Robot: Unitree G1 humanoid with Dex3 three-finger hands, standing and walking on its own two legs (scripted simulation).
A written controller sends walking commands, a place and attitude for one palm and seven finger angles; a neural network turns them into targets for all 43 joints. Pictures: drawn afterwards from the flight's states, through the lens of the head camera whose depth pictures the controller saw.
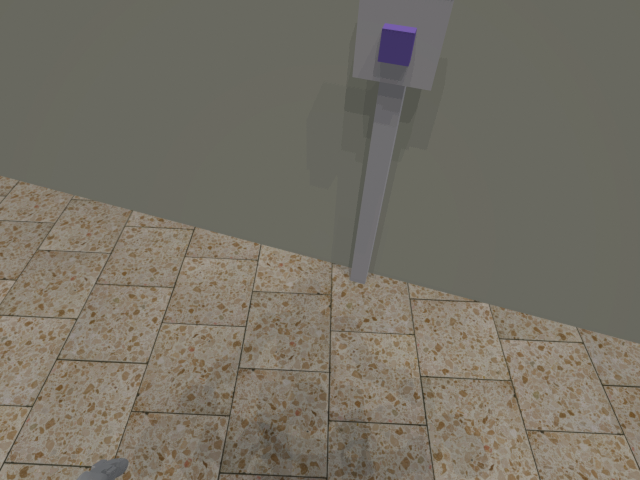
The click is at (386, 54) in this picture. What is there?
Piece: button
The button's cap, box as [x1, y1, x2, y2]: [378, 23, 416, 65]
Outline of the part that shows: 385,23 382,28 378,61 408,65 416,28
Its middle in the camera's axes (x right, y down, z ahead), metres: +0.16 -0.40 +0.79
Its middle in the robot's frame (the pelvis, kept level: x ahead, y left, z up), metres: +0.89 -0.11 +0.15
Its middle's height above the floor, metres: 0.92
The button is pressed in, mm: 0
